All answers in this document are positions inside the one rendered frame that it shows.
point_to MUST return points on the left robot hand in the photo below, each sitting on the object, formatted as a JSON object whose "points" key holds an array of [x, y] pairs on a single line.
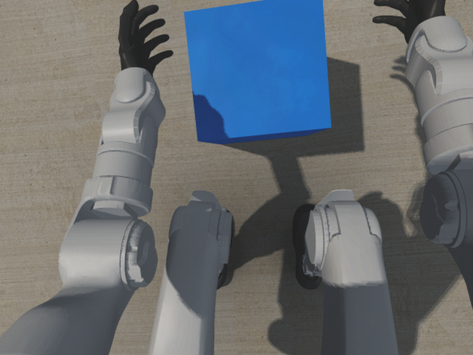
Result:
{"points": [[132, 50]]}

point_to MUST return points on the left robot upper arm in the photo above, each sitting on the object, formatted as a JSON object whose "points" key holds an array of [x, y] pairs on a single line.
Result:
{"points": [[103, 262]]}

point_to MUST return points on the right robot forearm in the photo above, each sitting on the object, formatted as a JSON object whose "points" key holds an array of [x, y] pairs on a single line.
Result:
{"points": [[439, 60]]}

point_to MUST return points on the right robot upper arm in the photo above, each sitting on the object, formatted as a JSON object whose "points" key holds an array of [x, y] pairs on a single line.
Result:
{"points": [[446, 216]]}

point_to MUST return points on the right robot hand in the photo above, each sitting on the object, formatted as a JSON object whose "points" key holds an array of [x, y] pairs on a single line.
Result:
{"points": [[415, 11]]}

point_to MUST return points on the carton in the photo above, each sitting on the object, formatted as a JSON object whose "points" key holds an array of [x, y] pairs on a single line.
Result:
{"points": [[258, 70]]}

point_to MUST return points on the right robot shin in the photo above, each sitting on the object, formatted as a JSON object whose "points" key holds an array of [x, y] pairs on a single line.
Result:
{"points": [[339, 195]]}

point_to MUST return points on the left robot forearm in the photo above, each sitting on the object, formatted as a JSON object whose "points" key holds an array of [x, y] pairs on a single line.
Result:
{"points": [[120, 183]]}

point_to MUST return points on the robot shin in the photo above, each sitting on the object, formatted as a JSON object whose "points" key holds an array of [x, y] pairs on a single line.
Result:
{"points": [[339, 195], [178, 216]]}

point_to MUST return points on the left robot shin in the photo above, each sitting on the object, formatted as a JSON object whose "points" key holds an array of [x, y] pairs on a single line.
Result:
{"points": [[178, 216]]}

